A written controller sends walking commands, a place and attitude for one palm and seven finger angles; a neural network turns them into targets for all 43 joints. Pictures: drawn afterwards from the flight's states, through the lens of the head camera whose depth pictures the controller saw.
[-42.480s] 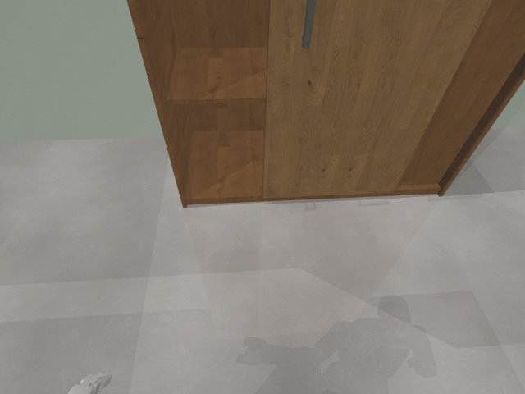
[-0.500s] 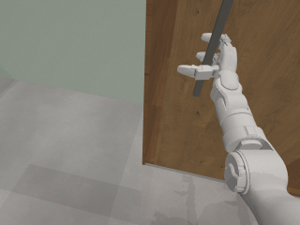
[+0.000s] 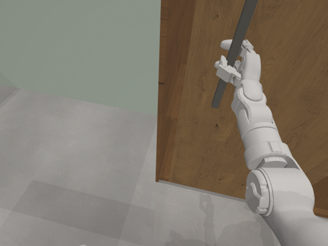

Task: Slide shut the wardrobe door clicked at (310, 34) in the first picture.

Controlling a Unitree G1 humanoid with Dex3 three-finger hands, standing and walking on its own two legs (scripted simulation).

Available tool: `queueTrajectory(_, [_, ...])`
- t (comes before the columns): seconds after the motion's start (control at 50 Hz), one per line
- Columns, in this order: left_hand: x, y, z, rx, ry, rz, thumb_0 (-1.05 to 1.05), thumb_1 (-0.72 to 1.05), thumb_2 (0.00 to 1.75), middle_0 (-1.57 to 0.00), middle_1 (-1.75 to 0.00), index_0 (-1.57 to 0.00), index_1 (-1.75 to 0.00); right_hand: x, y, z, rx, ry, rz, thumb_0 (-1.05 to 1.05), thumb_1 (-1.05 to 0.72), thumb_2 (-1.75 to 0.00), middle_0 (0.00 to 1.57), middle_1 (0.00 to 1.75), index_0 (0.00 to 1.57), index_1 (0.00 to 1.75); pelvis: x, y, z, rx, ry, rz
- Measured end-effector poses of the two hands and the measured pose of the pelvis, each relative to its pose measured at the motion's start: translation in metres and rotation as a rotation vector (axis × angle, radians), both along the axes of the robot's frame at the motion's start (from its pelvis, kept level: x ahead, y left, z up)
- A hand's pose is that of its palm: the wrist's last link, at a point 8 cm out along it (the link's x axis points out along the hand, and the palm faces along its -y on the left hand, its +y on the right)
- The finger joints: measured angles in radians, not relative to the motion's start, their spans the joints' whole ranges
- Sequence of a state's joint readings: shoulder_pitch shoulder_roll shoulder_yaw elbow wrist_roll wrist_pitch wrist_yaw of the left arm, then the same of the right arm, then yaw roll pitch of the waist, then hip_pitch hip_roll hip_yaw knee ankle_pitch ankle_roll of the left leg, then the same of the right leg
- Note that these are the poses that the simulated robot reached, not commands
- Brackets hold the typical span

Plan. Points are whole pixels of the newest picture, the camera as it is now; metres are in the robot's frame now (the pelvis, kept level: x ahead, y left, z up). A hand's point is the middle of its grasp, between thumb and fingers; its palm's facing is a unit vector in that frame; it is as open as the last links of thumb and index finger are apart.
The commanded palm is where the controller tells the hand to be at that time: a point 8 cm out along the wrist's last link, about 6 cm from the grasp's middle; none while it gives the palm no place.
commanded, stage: grip the handle and tug to test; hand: right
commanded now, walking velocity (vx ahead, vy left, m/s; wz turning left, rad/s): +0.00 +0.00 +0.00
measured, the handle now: (230, 57) +0.54 -0.08 +0.20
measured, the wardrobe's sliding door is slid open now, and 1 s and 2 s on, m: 0.06 0.06 0.06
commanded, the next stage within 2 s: tug the door sideways, standing still in 0.68 s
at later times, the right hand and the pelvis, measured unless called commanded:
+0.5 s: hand (221, 68) +0.49 -0.06 +0.20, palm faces +0.05 +1.00 +0.02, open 5.6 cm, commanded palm +0.44 -0.10 +0.19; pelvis +0.01 +0.00 +0.00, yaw +0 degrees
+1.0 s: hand (219, 67) +0.49 -0.05 +0.20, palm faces +0.07 +1.00 -0.01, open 5.4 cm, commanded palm +0.47 -0.08 +0.19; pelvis +0.05 +0.01 +0.01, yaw -2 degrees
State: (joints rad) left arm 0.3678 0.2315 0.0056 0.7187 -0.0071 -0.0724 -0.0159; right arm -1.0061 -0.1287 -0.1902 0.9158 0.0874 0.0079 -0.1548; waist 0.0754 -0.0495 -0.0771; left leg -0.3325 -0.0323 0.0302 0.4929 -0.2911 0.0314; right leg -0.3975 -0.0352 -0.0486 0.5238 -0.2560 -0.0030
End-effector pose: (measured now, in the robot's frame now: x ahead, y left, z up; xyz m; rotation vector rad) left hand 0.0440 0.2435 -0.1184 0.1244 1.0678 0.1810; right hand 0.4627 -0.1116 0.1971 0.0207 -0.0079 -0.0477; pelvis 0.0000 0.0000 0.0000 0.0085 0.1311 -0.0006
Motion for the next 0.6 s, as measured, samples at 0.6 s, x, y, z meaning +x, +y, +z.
queueTrajectory(0.6, [0.046, 0.001, 0.005, -0.019, -0.063, -0.010, 0.01, 0.90, 0.89, -0.19, -0.30, -0.20, -0.30, -0.002, 0.002, 0.000, -0.011, -0.003, -0.005, 0.00, -0.76, -0.79, 0.32, 1.40, 0.33, 1.37, 0.020, 0.004, 0.003, -0.007, -0.012, 0.009])
